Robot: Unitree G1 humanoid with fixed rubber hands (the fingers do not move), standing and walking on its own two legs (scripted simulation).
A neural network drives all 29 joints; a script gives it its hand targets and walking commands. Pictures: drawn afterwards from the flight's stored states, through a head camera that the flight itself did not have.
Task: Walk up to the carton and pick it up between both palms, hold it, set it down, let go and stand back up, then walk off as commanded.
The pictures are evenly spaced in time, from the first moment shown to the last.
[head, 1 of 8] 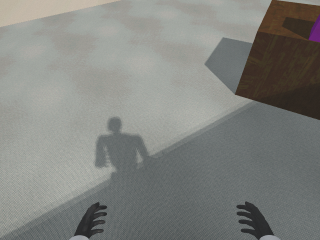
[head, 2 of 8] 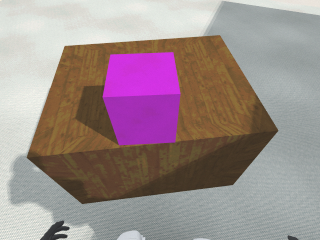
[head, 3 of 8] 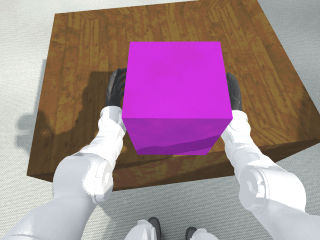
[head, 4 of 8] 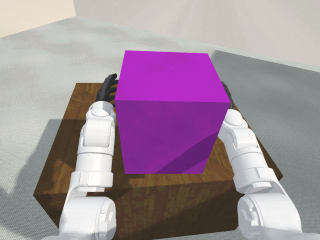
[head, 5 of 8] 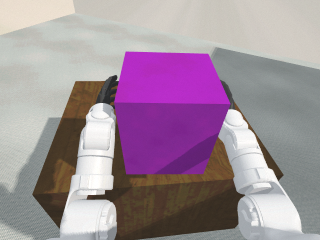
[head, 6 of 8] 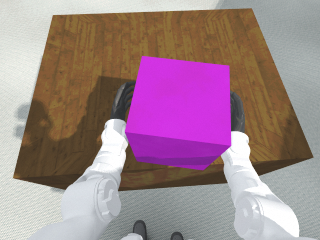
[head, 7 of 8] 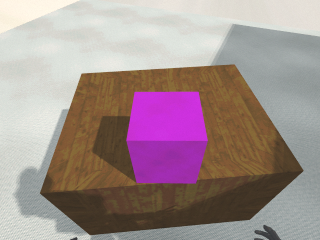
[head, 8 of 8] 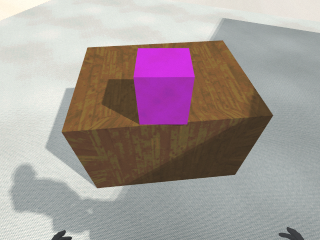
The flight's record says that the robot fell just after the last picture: no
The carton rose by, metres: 0.21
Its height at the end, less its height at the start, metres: +0.00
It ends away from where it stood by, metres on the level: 0.01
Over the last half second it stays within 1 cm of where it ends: yes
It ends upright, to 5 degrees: yes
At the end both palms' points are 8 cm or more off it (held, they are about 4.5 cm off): yes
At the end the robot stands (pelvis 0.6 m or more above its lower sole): yes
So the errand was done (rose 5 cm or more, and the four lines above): yes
